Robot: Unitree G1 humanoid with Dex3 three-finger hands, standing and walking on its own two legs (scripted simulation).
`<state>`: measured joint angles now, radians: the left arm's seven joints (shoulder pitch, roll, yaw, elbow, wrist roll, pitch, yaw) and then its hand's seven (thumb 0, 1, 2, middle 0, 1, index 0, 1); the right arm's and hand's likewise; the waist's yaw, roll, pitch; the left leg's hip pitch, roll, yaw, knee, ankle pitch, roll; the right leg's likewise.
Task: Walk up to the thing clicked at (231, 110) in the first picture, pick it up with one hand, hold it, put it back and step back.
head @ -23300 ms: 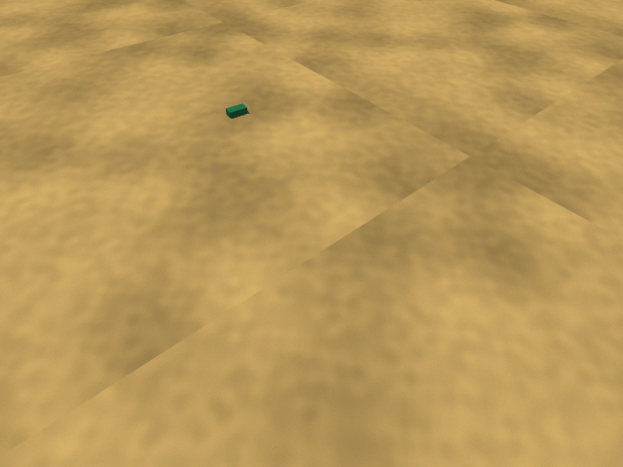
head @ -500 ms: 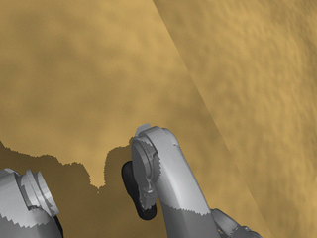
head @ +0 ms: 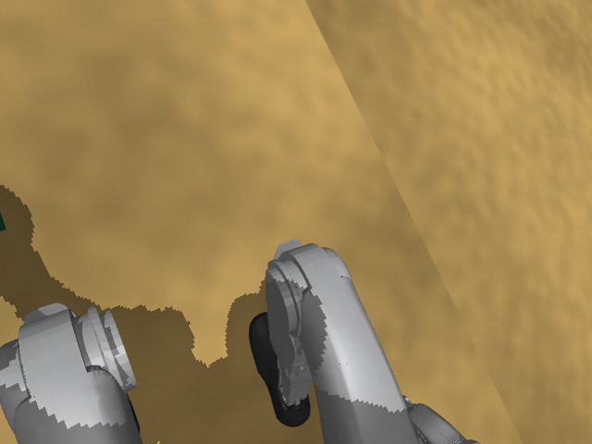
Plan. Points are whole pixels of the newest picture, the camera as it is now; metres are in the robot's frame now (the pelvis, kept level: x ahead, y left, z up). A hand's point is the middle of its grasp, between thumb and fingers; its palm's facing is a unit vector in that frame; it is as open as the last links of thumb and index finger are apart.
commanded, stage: settle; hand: left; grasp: from above
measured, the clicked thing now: out of the picture +0.44 +0.33 -0.26
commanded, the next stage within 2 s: lift in 0.46 s
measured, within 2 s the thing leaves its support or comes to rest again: neither
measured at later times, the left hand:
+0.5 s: hand out of the picture +0.42 +0.32 -0.13, palm faces -0.44 -0.11 -0.89, open 8.8 cm
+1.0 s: hand out of the picture +0.39 +0.33 -0.05, palm faces -0.45 -0.12 -0.88, open 8.8 cm
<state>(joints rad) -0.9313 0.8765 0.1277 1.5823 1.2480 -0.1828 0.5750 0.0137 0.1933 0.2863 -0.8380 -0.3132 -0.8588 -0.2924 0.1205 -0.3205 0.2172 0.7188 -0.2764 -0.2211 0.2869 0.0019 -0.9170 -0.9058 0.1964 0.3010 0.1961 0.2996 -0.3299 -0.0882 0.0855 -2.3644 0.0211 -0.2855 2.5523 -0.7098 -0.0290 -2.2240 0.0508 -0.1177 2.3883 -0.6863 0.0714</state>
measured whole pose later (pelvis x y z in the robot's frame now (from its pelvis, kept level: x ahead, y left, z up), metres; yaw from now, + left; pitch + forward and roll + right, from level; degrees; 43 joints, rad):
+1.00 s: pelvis -0.01 -0.01 +0.07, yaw +8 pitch +33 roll -7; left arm -0.79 0.64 0.01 1.13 1.13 -0.14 0.17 0.01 0.22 0.27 -0.81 -0.34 -0.83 -0.32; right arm 0.19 -0.28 0.01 0.70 -0.07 0.02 0.11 0.00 -0.92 -0.90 0.20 0.30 0.20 0.30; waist -0.17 0.04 -0.12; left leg -2.21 0.02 -0.14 2.25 -0.64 -0.02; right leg -2.11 -0.01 -0.03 2.19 -0.66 0.06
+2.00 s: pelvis +0.03 +0.00 +0.38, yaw +12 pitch +15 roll -2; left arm -0.32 0.42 -0.17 0.77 0.99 0.00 0.11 0.01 0.19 0.28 -0.84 -0.32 -0.86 -0.30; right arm 0.22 -0.24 -0.03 0.73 0.04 -0.01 -0.07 0.01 -0.90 -0.90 0.20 0.30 0.20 0.30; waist -0.06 0.04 -0.12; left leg -0.97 0.06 -0.02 1.16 -0.46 -0.02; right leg -0.93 -0.02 0.00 1.13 -0.46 0.04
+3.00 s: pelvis +0.07 +0.00 +0.46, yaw +12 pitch +4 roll +0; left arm -0.28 0.40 -0.20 0.71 1.00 -0.02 0.01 0.01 0.19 0.29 -0.85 -0.31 -0.86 -0.29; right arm 0.22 -0.25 -0.04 0.70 0.06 0.05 -0.05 0.01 -0.90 -0.90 0.20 0.30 0.20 0.30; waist -0.01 0.04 -0.04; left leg -0.42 0.04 0.04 0.65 -0.30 -0.01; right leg -0.41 -0.03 0.03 0.65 -0.30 0.04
